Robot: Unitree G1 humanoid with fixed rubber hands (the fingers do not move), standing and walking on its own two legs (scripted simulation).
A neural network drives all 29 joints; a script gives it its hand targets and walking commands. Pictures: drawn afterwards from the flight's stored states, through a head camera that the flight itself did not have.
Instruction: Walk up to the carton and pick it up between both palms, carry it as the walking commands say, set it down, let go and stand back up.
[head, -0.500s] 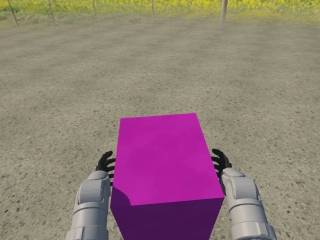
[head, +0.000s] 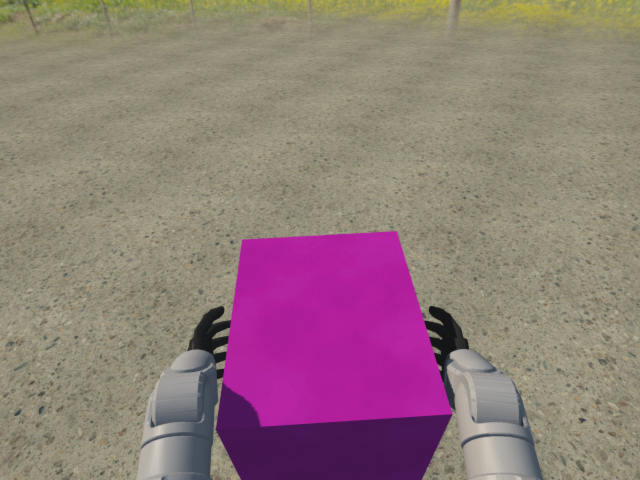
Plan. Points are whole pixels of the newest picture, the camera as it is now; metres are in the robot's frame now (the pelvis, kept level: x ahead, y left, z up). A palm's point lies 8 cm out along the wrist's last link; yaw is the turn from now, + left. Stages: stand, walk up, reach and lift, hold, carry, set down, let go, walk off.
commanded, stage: reach and lift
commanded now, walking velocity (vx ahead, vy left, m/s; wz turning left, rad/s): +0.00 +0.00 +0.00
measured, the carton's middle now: (327, 369) +0.32 +0.00 -0.03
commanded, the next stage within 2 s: hold in 0.36 s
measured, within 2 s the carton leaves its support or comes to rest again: neither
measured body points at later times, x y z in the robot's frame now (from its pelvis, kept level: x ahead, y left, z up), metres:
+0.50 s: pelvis -0.01 +0.00 +0.00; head -0.05 -0.01 +0.45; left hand +0.27 +0.16 +0.03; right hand +0.27 -0.16 +0.03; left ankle +0.02 +0.11 -0.74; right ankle +0.00 -0.11 -0.74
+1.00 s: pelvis -0.01 -0.02 -0.01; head -0.05 -0.02 +0.44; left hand +0.29 +0.16 +0.05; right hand +0.28 -0.17 +0.04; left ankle +0.02 +0.11 -0.74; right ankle -0.01 -0.12 -0.73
